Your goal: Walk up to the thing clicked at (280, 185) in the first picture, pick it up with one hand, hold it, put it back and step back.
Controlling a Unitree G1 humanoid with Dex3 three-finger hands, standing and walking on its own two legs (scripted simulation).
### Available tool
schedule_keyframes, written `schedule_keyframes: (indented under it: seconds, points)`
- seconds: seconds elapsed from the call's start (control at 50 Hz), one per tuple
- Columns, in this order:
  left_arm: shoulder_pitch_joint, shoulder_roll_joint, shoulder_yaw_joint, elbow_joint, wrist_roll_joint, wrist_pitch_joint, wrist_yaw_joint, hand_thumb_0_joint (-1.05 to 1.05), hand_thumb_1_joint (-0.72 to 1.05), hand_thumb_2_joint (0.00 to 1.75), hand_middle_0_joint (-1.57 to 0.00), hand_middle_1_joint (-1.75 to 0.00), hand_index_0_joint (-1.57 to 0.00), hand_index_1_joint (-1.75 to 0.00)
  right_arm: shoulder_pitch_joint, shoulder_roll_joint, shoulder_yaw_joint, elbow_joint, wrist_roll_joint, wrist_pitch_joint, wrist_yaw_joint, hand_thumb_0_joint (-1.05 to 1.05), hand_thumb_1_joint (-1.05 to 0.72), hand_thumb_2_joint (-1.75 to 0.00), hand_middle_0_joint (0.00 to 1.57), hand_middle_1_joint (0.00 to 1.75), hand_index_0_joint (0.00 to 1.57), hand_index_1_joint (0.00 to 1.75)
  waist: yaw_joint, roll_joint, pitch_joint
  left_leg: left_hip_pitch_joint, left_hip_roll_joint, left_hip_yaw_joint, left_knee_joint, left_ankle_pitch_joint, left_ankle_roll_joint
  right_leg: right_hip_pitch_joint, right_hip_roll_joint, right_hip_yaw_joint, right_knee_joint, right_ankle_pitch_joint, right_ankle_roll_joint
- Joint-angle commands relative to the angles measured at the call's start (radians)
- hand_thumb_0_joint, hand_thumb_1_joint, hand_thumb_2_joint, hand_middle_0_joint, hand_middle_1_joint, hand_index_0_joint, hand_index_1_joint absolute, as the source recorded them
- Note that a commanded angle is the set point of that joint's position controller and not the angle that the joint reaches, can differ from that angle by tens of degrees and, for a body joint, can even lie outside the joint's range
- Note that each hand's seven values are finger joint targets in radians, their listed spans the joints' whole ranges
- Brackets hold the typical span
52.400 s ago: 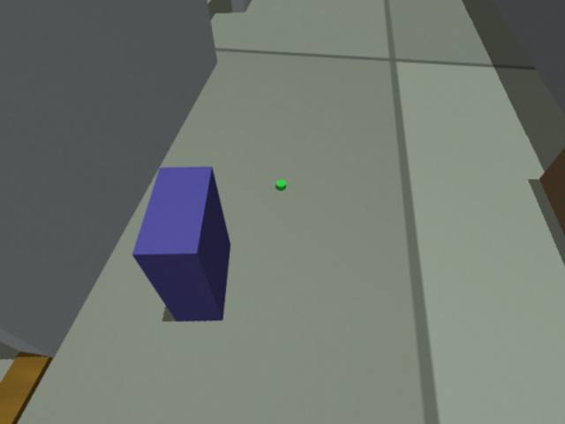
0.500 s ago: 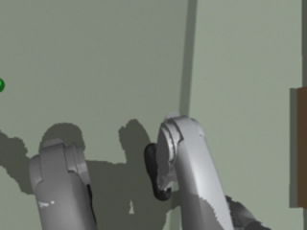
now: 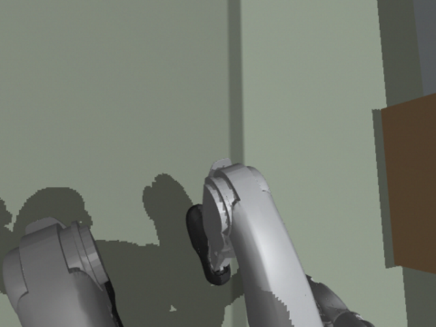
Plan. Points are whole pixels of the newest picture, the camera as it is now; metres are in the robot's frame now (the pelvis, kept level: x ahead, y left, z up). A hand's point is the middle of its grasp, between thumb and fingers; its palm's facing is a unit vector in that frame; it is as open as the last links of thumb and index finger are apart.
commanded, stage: rest palm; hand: left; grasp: from above
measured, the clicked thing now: out of the picture +0.47 +0.35 -0.30
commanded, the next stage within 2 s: close in 0.94 s
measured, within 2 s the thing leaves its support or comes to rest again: neither
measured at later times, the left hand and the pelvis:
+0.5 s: hand out of the picture +0.46 +0.34 -0.24, palm faces -0.45 -0.12 -0.89, open 13.4 cm; pelvis +0.00 +0.00 -0.01, yaw -2 degrees
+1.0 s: hand out of the picture +0.46 +0.35 -0.26, palm faces -0.46 -0.13 -0.88, open 13.2 cm; pelvis +0.00 +0.01 -0.01, yaw -3 degrees
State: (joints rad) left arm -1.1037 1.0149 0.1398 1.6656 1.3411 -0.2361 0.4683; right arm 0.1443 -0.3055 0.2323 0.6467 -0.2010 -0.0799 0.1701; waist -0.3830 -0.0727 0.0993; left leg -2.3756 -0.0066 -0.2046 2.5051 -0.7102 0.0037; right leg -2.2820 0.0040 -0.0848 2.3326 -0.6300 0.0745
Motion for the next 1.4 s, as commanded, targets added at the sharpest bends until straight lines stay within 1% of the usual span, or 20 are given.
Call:
schedule_keyframes:
  seconds: [0.0,0.08,0.12,0.2,0.26,0.48,0.56,0.6,0.64,0.68,0.72,0.8,0.9,0.92,0.96,1.02,1.08,1.32,1.34,1.38]
  points:
    - [-0.246,0.319,0.043,-0.148,-0.028,-0.020,0.037,0.00,-0.51,0.96,-0.10,-0.98,-0.10,-0.98,0.186,-0.328,-0.089,-0.004,-0.003,-0.015,-0.011,0.00,-0.90,-0.90,0.20,0.30,0.20,0.30,-0.002,0.473,-0.683,0.538,0.012,0.102,-0.253,0.233,0.014,0.381,0.038,-0.127,-0.165,0.221,-0.097]
    - [-0.230,0.299,0.026,-0.130,-0.036,-0.044,0.046,0.00,-0.47,0.95,-0.12,-0.96,-0.12,-0.96,0.210,-0.331,-0.074,0.015,-0.018,-0.017,-0.004,0.00,-0.90,-0.90,0.20,0.30,0.20,0.30,-0.019,0.482,-0.661,0.546,0.017,0.091,-0.246,0.260,0.009,0.388,0.042,-0.143,-0.161,0.246,-0.094]
    - [-0.221,0.318,0.027,-0.130,-0.030,-0.053,0.052,0.00,-0.46,0.95,-0.14,-0.95,-0.13,-0.95,0.204,-0.335,-0.069,0.014,-0.019,-0.019,-0.004,0.00,-0.90,-0.90,0.20,0.30,0.20,0.30,-0.009,0.476,-0.673,0.555,0.020,0.087,-0.244,0.255,0.010,0.393,0.046,-0.144,-0.164,0.239,-0.094]
    - [-0.236,0.308,0.009,-0.103,-0.017,-0.061,0.066,0.00,-0.43,0.95,-0.14,-0.96,-0.15,-0.96,0.208,-0.349,-0.060,0.017,-0.035,-0.030,0.005,0.00,-0.89,-0.90,0.20,0.30,0.20,0.30,-0.038,0.473,-0.615,0.552,0.024,0.080,-0.230,0.236,0.009,0.361,0.046,-0.156,-0.158,0.229,-0.090]
    - [-0.222,0.330,0.021,-0.103,-0.017,-0.069,0.086,0.00,-0.41,0.92,-0.17,-0.93,-0.17,-0.93,0.194,-0.353,-0.053,0.018,-0.039,-0.033,0.006,0.00,-0.89,-0.90,0.20,0.30,0.20,0.30,-0.021,0.474,-0.619,0.542,0.024,0.075,-0.242,0.245,0.008,0.385,0.049,-0.161,-0.161,0.236,-0.091]
    - [-0.231,0.311,-0.003,-0.053,0.006,-0.038,0.130,0.00,-0.41,0.93,-0.16,-0.97,-0.16,-0.96,0.158,-0.366,-0.046,0.011,-0.050,-0.066,0.017,0.00,-0.90,-0.90,0.20,0.30,0.20,0.30,-0.042,0.490,-0.585,0.551,0.030,0.064,-0.234,0.220,0.004,0.350,0.055,-0.174,-0.146,0.228,-0.090]
    - [-0.238,0.334,0.020,-0.060,0.004,-0.025,0.134,0.00,-0.40,0.95,-0.17,-0.98,-0.17,-0.97,0.166,-0.379,-0.049,0.009,-0.050,-0.077,0.023,0.00,-0.90,-0.90,0.20,0.30,0.20,0.30,-0.050,0.502,-0.570,0.553,0.032,0.058,-0.235,0.235,0.002,0.348,0.052,-0.175,-0.139,0.238,-0.088]
    - [-0.244,0.291,-0.013,-0.057,-0.005,-0.023,0.123,0.00,-0.41,0.93,-0.16,-0.97,-0.17,-0.96,0.144,-0.371,-0.047,0.001,-0.048,-0.087,0.030,0.00,-0.90,-0.90,0.20,0.30,0.20,0.30,-0.052,0.509,-0.566,0.568,0.035,0.052,-0.233,0.235,-0.003,0.332,0.051,-0.176,-0.132,0.238,-0.088]
    - [-0.245,0.343,0.026,-0.070,-0.014,-0.026,0.130,0.00,-0.39,0.94,-0.17,-0.98,-0.18,-0.98,0.151,-0.384,-0.047,0.000,-0.044,-0.085,0.029,0.00,-0.90,-0.90,0.20,0.30,0.20,0.30,-0.046,0.513,-0.584,0.561,0.034,0.044,-0.241,0.241,-0.003,0.350,0.050,-0.179,-0.134,0.240,-0.089]
    - [-0.215,0.315,0.006,-0.035,-0.006,-0.022,0.120,0.00,-0.38,0.93,-0.17,-0.99,-0.18,-0.98,0.146,-0.379,-0.049,0.000,-0.049,-0.085,0.034,0.00,-0.90,-0.90,0.20,0.30,0.20,0.30,-0.049,0.516,-0.555,0.567,0.037,0.043,-0.239,0.233,-0.006,0.328,0.050,-0.181,-0.127,0.232,-0.089]
    - [-0.222,0.347,0.029,-0.060,-0.012,-0.029,0.120,0.00,-0.38,0.94,-0.17,-0.99,-0.18,-0.99,0.152,-0.374,-0.039,0.003,-0.046,-0.085,0.035,0.00,-0.90,-0.90,0.20,0.30,0.20,0.30,-0.044,0.508,-0.579,0.571,0.038,0.040,-0.235,0.252,-0.005,0.351,0.052,-0.180,-0.133,0.244,-0.088]
    - [-0.199,0.323,0.010,-0.038,-0.013,-0.038,0.117,0.00,-0.43,0.95,-0.13,-1.02,-0.14,-1.01,0.146,-0.380,-0.041,-0.006,-0.044,-0.084,0.038,0.00,-0.90,-0.90,0.20,0.30,0.20,0.30,-0.050,0.496,-0.555,0.556,0.038,0.038,-0.227,0.249,-0.004,0.346,0.051,-0.181,-0.126,0.244,-0.087]
    - [-0.206,0.342,0.013,-0.057,-0.013,-0.053,0.118,0.00,-0.40,0.96,-0.15,-1.03,-0.16,-1.02,0.153,-0.385,-0.037,-0.007,-0.047,-0.092,0.047,0.00,-0.90,-0.90,0.20,0.30,0.20,0.30,-0.055,0.517,-0.554,0.585,0.042,0.035,-0.226,0.265,-0.008,0.352,0.051,-0.182,-0.125,0.248,-0.085]
    - [-0.210,0.368,0.035,-0.065,-0.012,-0.057,0.126,0.00,-0.40,0.96,-0.15,-1.03,-0.16,-1.02,0.159,-0.390,-0.036,-0.007,-0.048,-0.088,0.046,0.00,-0.90,-0.90,0.20,0.30,0.20,0.30,-0.047,0.518,-0.571,0.592,0.043,0.028,-0.237,0.279,-0.010,0.360,0.053,-0.187,-0.127,0.256,-0.085]
    - [-0.213,0.334,0.000,-0.061,-0.007,-0.060,0.123,0.00,-0.40,0.93,-0.14,-1.02,-0.15,-1.00,0.154,-0.390,-0.033,-0.017,-0.053,-0.090,0.048,0.00,-0.90,-0.90,0.20,0.30,0.20,0.30,-0.059,0.514,-0.560,0.591,0.042,0.033,-0.227,0.282,-0.008,0.363,0.053,-0.186,-0.126,0.266,-0.084]
    - [-0.194,0.365,0.018,-0.038,-0.011,-0.063,0.132,0.00,-0.40,0.98,-0.13,-1.06,-0.15,-1.05,0.141,-0.379,-0.015,-0.008,-0.048,-0.095,0.049,0.00,-0.90,-0.90,0.20,0.30,0.20,0.30,-0.051,0.490,-0.544,0.555,0.043,0.035,-0.217,0.249,-0.003,0.365,0.056,-0.185,-0.127,0.239,-0.082]
    - [-0.196,0.368,0.010,-0.038,-0.002,-0.061,0.143,0.00,-0.31,0.83,-0.18,-1.01,-0.21,-0.97,0.147,-0.395,-0.022,-0.012,-0.052,-0.098,0.045,0.00,-0.90,-0.90,0.20,0.30,0.20,0.30,-0.055,0.505,-0.552,0.563,0.041,0.042,-0.215,0.261,-0.002,0.376,0.058,-0.184,-0.131,0.253,-0.084]
    - [-0.181,0.364,-0.004,0.015,-0.015,-0.039,0.161,0.00,-0.17,0.70,-0.26,-0.94,-0.31,-0.89,0.129,-0.407,-0.006,-0.019,-0.057,-0.119,0.042,0.00,-0.89,-0.90,0.20,0.30,0.20,0.30,-0.065,0.460,-0.515,0.509,0.041,0.044,-0.210,0.212,0.005,0.389,0.063,-0.187,-0.140,0.230,-0.080]
    - [-0.197,0.397,0.017,0.012,-0.022,-0.041,0.167,0.00,-0.15,0.69,-0.27,-0.93,-0.32,-0.88,0.130,-0.404,0.004,-0.010,-0.053,-0.115,0.038,0.00,-0.89,-0.90,0.20,0.30,0.20,0.30,-0.063,0.443,-0.515,0.489,0.043,0.039,-0.213,0.207,0.006,0.401,0.065,-0.191,-0.149,0.225,-0.078]
    - [-0.209,0.363,-0.010,-0.009,-0.025,-0.040,0.157,0.00,-0.14,0.67,-0.29,-0.91,-0.34,-0.86,0.131,-0.409,-0.005,-0.012,-0.052,-0.120,0.036,0.00,-0.89,-0.90,0.20,0.30,0.20,0.30,-0.065,0.473,-0.526,0.526,0.044,0.037,-0.217,0.222,0.001,0.385,0.062,-0.188,-0.140,0.235,-0.081]
